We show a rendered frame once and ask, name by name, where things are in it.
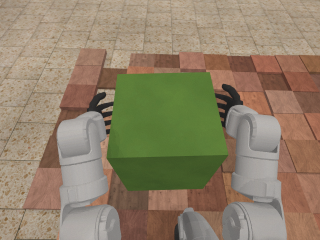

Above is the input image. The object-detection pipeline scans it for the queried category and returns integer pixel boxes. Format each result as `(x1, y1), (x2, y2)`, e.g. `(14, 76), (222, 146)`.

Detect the robot left forearm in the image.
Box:
(56, 111), (109, 240)

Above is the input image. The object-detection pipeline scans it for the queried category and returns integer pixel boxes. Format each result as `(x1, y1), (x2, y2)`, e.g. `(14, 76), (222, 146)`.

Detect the robot right hand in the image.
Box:
(215, 84), (243, 128)

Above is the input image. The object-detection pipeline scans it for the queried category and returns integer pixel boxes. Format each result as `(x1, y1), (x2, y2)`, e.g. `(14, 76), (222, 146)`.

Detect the right robot thigh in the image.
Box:
(177, 211), (219, 240)

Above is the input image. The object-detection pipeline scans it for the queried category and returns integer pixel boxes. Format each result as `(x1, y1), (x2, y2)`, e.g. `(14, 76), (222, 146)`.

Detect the robot left hand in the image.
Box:
(87, 92), (114, 134)

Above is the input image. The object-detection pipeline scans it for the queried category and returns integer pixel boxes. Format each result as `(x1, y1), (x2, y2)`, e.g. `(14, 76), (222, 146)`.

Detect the robot right forearm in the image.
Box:
(225, 105), (287, 239)

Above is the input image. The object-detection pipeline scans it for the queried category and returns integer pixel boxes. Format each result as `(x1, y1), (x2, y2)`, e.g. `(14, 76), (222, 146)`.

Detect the carton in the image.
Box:
(106, 72), (229, 191)

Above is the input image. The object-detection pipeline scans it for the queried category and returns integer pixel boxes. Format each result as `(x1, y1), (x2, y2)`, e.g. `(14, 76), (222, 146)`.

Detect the robot right upper arm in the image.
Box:
(222, 201), (287, 240)

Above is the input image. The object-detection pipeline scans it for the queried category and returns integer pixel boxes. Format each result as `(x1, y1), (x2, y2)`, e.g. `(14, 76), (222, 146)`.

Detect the robot left upper arm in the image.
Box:
(59, 204), (122, 240)

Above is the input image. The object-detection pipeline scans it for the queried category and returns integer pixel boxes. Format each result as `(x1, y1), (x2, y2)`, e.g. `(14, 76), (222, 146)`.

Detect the right robot shin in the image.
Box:
(179, 207), (194, 240)

